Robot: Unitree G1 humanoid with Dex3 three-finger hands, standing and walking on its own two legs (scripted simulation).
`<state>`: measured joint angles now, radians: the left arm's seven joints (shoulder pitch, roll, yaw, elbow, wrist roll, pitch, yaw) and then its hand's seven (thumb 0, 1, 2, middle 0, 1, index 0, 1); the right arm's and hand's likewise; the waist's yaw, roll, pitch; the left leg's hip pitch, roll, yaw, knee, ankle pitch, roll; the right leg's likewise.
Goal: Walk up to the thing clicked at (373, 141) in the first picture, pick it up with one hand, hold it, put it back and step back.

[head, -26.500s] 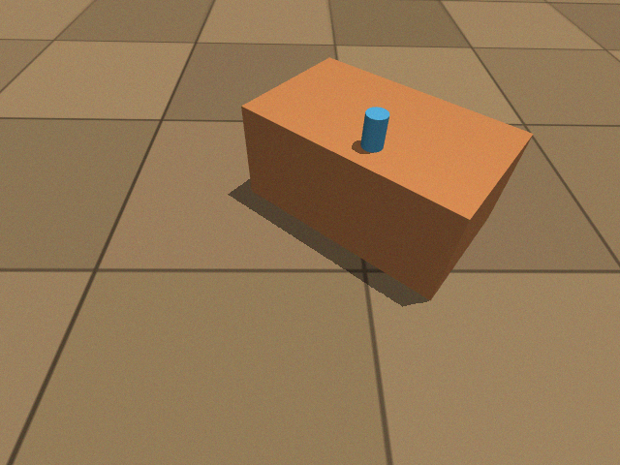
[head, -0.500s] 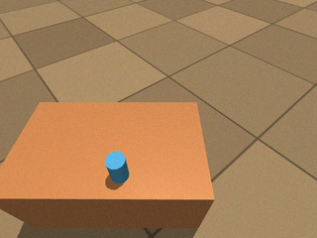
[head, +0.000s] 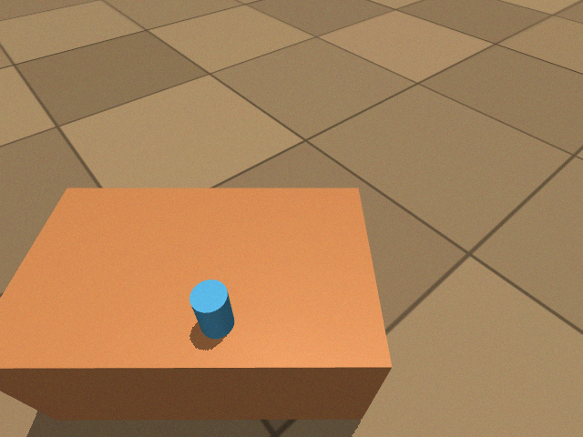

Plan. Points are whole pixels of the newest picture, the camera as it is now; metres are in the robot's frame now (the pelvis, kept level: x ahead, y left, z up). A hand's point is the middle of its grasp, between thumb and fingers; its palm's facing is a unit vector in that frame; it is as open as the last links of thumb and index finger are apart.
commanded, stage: stand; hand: left
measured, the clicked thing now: (213, 310) +0.44 +0.19 -0.27
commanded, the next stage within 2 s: step back in 0.64 s
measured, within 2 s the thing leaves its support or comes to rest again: neither
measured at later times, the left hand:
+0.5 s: hand out of the picture +0.07 +0.26 -0.15, palm faces -0.02 -0.94 -0.35, open 7.4 cm
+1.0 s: hand out of the picture +0.06 +0.30 -0.18, palm faces -0.06 -0.93 -0.37, open 7.4 cm
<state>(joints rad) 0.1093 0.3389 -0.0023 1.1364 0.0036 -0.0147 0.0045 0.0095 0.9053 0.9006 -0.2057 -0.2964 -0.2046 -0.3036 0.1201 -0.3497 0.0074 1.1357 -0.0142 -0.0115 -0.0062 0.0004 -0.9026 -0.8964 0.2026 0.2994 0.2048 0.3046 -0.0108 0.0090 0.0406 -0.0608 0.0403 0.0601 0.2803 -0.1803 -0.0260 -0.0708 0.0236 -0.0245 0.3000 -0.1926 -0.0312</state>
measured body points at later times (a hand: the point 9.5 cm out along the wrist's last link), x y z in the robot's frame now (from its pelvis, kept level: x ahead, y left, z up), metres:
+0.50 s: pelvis +0.00 +0.01 +0.00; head +0.00 +0.00 +0.45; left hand +0.08 +0.31 -0.13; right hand +0.07 -0.29 -0.14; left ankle -0.02 +0.13 -0.75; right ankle -0.02 -0.10 -0.75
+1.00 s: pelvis -0.06 +0.04 -0.02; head +0.00 +0.05 +0.42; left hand +0.07 +0.35 -0.15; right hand +0.02 -0.30 -0.13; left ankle -0.09 +0.15 -0.73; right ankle -0.02 -0.10 -0.75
